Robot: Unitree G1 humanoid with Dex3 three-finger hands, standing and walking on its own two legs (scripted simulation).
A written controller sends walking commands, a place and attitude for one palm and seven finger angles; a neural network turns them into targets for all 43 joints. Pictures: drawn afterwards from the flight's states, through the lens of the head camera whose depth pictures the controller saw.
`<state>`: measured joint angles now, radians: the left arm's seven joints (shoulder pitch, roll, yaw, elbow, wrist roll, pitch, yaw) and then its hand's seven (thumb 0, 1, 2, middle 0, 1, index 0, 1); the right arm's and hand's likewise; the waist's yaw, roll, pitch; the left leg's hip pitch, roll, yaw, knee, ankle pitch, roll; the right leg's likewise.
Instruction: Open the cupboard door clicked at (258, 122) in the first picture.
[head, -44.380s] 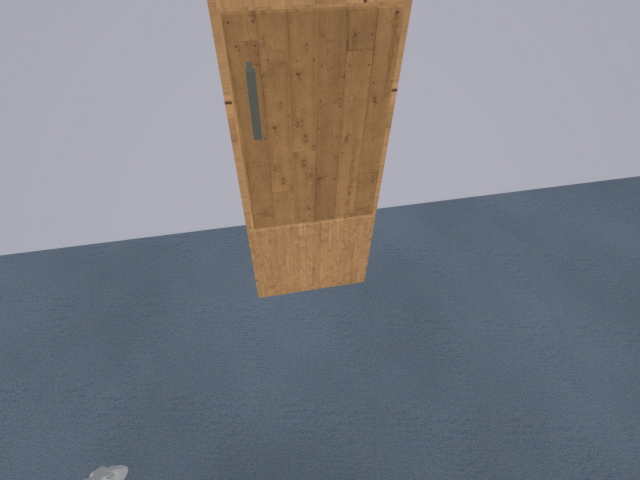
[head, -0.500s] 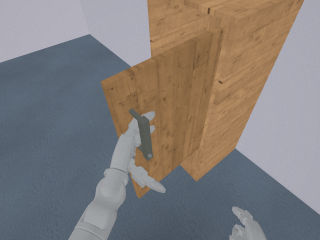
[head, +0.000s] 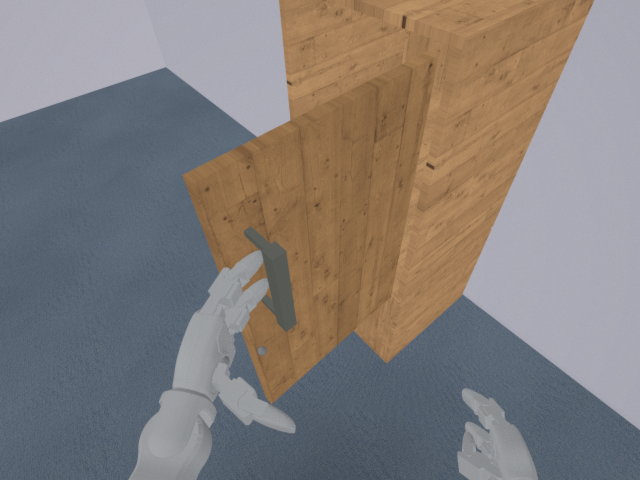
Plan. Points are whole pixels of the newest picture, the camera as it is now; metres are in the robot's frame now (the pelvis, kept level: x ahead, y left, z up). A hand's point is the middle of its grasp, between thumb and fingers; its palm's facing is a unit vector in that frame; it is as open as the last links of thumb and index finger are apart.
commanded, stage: slide the hand sideways off the handle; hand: left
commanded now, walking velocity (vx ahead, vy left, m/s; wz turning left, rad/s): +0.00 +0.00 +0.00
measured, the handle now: (271, 282) +0.34 +0.09 +0.08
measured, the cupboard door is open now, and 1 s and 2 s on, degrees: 93 93 93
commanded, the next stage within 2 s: draw the hand back to the body in 0.52 s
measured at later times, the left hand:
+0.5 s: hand (195, 392) +0.20 +0.15 +0.08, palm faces -0.02 -1.00 -0.05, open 16.2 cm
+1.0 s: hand (152, 387) +0.19 +0.18 +0.11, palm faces -0.06 -1.00 -0.07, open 16.3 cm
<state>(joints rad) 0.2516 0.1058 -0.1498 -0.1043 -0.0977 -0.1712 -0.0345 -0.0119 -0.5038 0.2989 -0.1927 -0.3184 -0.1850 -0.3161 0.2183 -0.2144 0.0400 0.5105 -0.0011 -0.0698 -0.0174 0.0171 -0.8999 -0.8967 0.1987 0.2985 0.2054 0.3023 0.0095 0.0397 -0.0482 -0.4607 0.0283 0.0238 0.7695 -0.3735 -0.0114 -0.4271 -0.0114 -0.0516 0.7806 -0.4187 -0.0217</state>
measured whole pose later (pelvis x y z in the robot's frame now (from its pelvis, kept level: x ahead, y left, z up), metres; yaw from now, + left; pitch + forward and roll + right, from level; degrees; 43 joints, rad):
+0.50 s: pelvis +0.01 -0.01 -0.01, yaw +1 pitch +6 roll +0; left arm 0.51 0.19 0.08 -0.23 -0.24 -0.24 -0.23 -0.01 -0.50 0.30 -0.17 -0.31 -0.18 -0.31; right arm 0.25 -0.25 0.02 0.50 0.01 -0.14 -0.05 0.02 -0.90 -0.90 0.20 0.30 0.21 0.30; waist 0.02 0.05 -0.08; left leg -0.53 0.04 -0.01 0.84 -0.42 -0.03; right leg -0.48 0.00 -0.08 0.84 -0.47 -0.03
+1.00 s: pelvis +0.00 +0.02 +0.00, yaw +1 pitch +3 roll -2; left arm 0.47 0.23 0.09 -0.35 -0.25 -0.10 -0.24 -0.01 -0.50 0.30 -0.15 -0.30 -0.16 -0.30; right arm 0.26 -0.23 0.07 0.50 0.03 -0.20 -0.07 0.02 -0.90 -0.90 0.20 0.30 0.21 0.30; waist 0.03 0.06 -0.07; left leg -0.48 0.02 0.00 0.84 -0.40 0.01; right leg -0.41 -0.02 -0.07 0.79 -0.43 0.00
